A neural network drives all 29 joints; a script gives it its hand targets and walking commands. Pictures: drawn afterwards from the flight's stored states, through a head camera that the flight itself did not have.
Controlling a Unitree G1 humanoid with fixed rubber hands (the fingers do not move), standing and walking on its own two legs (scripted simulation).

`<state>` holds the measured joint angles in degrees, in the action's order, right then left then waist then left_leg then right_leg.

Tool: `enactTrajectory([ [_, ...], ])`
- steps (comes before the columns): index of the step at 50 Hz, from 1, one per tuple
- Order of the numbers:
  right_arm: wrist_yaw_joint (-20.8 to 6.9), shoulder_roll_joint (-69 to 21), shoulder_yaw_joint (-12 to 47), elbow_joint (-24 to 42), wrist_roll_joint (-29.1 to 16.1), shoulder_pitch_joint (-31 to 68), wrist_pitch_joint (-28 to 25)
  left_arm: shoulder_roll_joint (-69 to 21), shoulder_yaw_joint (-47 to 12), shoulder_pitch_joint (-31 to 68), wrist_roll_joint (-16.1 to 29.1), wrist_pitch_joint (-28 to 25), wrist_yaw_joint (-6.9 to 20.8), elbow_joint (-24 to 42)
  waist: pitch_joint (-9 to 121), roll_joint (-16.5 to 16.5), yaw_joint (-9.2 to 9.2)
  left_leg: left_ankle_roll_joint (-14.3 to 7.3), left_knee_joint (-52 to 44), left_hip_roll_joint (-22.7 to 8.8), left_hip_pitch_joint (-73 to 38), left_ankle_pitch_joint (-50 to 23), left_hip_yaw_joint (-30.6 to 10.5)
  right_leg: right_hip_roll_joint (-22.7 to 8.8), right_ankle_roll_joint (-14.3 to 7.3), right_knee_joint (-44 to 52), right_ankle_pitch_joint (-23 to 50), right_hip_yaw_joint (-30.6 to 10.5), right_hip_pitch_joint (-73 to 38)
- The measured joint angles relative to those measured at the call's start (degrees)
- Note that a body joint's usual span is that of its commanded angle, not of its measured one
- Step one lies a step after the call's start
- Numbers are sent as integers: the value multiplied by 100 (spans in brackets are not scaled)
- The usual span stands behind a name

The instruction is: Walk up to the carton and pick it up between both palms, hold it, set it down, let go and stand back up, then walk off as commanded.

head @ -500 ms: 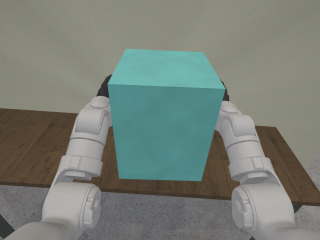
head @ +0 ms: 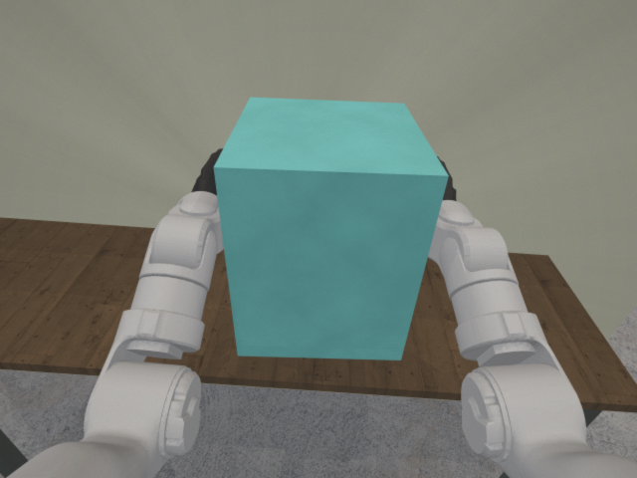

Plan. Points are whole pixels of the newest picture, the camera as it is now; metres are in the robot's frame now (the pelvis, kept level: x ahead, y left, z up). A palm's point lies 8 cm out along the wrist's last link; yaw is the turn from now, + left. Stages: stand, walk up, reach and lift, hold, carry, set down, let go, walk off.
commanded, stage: hold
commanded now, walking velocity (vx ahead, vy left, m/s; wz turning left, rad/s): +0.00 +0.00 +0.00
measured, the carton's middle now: (323, 225) +0.36 +0.02 +0.20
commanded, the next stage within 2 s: set down in 0.66 s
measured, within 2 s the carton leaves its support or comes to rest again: neither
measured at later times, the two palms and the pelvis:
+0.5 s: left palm (207, 203) +0.36 +0.17 +0.22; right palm (439, 210) +0.38 -0.12 +0.22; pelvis +0.00 +0.00 +0.00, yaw +0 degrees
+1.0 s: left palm (210, 204) +0.37 +0.17 +0.21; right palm (435, 213) +0.39 -0.12 +0.21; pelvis +0.00 +0.00 +0.00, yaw +0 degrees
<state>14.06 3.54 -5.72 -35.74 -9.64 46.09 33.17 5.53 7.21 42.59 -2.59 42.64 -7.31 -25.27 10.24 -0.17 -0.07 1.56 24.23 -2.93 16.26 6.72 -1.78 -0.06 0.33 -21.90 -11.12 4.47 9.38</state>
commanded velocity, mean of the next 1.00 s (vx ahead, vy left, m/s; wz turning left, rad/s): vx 0.00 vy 0.00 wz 0.00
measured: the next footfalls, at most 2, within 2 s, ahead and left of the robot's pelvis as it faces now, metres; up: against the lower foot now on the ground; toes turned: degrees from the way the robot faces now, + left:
none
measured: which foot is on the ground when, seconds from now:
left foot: down 0.00-1.00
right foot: down 0.00-1.00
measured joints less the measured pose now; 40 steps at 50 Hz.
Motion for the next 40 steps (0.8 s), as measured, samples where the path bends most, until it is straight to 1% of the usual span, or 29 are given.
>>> enactTrajectory([
  [32, -2, 3, 0, -4, -1, 11, 0, 0, 0, 0, 0, 8, -3, 0, 17, 0, 0, 0, -6, 5, 0, -1, -7, 0, 0, 0, -3, -4, 1],
  [40, -1, 4, 0, -5, -1, 16, -7, 0, 0, 0, -17, -1, 13, 0, -175, 0, 0, 0, -11, 6, -72, -5, -8, 0, 0, 6, 1, -6, -71],
])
